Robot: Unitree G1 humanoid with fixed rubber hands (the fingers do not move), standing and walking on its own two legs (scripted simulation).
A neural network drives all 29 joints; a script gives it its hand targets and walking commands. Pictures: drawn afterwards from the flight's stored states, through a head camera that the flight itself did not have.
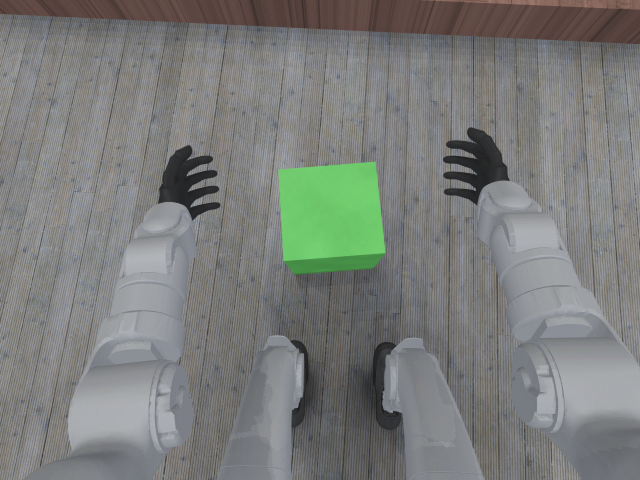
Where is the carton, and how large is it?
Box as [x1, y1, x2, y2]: [278, 162, 384, 274]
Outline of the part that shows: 375,162 278,170 283,260 295,274 372,268 383,255 384,244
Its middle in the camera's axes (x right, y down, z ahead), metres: +0.02 -0.04 +0.94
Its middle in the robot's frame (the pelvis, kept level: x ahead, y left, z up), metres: +0.51 +0.03 -0.53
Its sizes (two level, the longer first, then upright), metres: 0.210 0.200 0.250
